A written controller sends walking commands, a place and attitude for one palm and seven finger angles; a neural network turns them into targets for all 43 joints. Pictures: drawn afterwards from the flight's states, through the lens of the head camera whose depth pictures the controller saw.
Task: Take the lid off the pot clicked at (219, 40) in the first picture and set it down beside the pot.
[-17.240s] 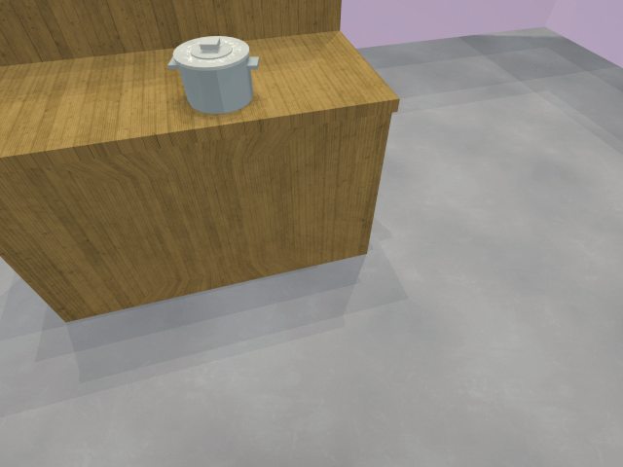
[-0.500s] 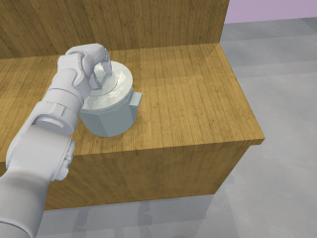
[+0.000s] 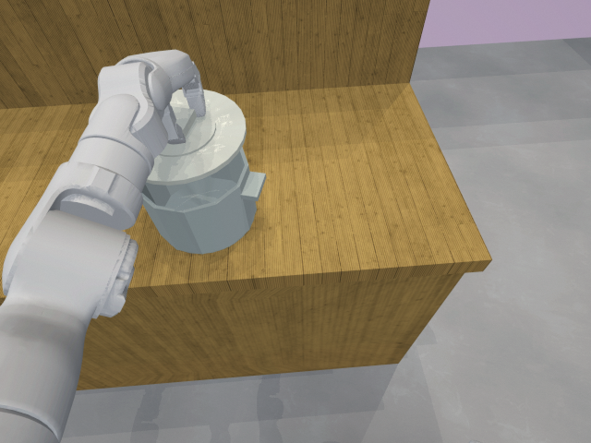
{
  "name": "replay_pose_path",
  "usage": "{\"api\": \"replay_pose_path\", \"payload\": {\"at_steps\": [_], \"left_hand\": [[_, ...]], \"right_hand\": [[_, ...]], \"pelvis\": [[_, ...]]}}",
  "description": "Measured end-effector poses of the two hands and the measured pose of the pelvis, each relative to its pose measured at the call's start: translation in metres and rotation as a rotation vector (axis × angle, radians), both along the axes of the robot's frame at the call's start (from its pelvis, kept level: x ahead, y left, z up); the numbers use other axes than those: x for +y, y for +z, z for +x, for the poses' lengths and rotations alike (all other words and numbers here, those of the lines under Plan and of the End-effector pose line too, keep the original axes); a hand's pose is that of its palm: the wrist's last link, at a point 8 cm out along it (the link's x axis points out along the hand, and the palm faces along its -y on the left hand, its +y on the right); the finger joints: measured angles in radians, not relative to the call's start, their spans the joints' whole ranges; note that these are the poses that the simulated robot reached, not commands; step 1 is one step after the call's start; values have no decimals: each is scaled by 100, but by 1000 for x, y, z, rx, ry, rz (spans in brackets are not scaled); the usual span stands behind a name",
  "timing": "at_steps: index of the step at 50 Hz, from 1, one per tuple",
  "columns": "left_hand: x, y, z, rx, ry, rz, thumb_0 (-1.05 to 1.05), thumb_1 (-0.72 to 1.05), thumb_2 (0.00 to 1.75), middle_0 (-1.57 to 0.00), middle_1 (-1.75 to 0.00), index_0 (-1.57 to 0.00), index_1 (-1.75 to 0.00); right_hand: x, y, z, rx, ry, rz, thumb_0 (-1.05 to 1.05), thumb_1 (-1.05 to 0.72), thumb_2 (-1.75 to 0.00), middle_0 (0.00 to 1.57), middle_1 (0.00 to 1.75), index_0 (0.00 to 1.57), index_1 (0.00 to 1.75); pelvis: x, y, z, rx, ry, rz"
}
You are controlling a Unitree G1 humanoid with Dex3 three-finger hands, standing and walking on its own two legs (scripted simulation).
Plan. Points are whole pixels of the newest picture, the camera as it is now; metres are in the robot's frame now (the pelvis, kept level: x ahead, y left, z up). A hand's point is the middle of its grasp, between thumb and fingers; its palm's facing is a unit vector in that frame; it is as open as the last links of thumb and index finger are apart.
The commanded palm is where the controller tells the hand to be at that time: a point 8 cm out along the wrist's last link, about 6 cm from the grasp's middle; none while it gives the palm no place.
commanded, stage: lift the lid straight up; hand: left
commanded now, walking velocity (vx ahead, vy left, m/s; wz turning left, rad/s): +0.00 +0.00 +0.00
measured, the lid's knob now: (176, 121) +0.52 +0.14 +0.16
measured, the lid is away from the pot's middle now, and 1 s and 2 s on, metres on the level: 0.01 0.01 0.11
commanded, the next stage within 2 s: move the lid sideways beside the pot in 0.98 s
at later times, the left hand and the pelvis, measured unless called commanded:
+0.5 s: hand (159, 91) +0.49 +0.13 +0.23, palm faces -0.31 -0.08 -0.95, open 8.0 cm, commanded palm +0.49 +0.13 +0.30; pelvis -0.01 +0.00 +0.00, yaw +0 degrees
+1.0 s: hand (148, 68) +0.50 +0.14 +0.25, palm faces -0.29 -0.10 -0.95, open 7.9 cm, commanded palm +0.49 +0.13 +0.32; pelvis +0.00 +0.01 +0.00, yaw +0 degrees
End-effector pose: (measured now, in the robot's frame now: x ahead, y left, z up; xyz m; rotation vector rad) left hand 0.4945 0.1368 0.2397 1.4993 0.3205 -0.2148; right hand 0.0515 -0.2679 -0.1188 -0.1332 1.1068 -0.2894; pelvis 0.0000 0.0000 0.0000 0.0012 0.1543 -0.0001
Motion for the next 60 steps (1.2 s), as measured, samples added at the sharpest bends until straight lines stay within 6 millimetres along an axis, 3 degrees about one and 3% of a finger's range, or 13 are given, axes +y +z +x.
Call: {"api": "replay_pose_path", "payload": {"at_steps": [19, 41, 60], "left_hand": [[-6, 34, -9, -19, 32, -7, 0, 21, 76, -63, -100, -61, -100], [3, 68, -2, -57, 61, -18, 0, 21, 76, -64, -100, -61, -100], [13, 66, -1, -70, 48, -12, 0, 21, 77, -64, -100, -61, -100]], "right_hand": [[12, -2, 6, -36, 25, 36, 0, -91, -90, 20, 30, 20, 30], [7, 2, -8, -10, 11, 1, 0, -91, -90, 20, 30, 20, 30], [13, 4, 12, -36, 31, 10, 0, -91, -90, 20, 30, 20, 30]], "pelvis": [[2, 1, -6, -18, 1, 2], [4, 1, -6, -5, 0, 0], [6, 1, -3, 0, -4, -3]]}}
